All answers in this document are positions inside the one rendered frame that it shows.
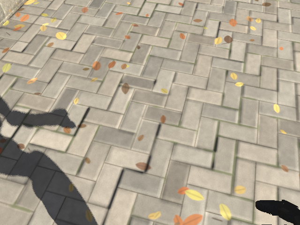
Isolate robot right hand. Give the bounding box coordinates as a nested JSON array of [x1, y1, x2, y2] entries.
[[255, 200, 300, 225]]

